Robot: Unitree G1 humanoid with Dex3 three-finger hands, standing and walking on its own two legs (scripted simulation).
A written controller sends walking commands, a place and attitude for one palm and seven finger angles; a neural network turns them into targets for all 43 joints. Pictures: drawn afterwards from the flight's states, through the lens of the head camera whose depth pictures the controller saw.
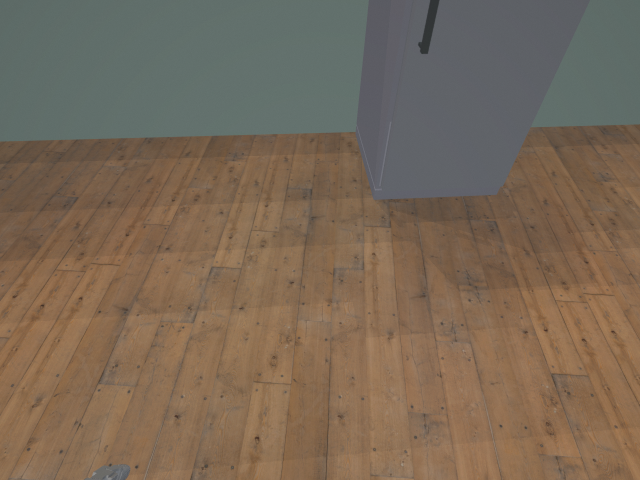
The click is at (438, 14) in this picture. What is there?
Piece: fridge door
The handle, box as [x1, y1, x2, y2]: [418, 0, 438, 53]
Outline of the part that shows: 438,0 430,0 422,41 418,43 421,53 427,53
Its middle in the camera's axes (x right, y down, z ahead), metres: +0.35 -0.74 +1.20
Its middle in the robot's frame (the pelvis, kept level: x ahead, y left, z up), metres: +1.43 -0.27 +0.12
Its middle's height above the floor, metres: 0.89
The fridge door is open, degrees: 0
